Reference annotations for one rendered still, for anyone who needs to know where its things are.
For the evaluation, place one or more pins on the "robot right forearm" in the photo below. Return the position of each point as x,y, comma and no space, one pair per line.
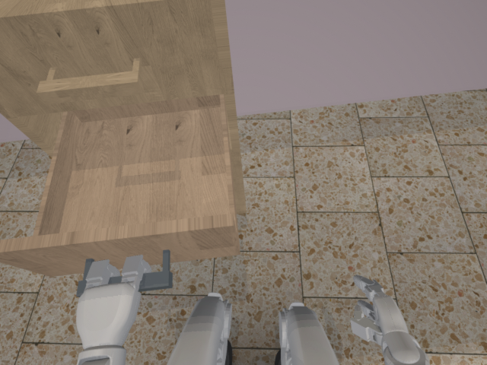
400,348

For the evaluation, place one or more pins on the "robot left forearm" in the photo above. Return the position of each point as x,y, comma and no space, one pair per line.
103,355

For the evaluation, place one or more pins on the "right robot thigh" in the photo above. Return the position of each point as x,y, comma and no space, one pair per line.
300,332

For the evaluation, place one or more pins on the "right robot hand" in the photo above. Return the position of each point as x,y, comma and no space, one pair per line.
383,316

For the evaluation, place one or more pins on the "drawer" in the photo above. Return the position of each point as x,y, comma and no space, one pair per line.
134,180

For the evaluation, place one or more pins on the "cabinet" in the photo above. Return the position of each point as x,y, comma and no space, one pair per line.
180,48

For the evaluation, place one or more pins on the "robot thigh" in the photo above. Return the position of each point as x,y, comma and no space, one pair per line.
300,332
199,340

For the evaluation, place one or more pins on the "left robot hand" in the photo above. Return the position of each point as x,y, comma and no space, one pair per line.
106,312

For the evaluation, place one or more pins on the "handle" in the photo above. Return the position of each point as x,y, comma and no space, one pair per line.
150,281
91,87

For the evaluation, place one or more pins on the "left robot thigh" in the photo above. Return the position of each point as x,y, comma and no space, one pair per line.
199,340

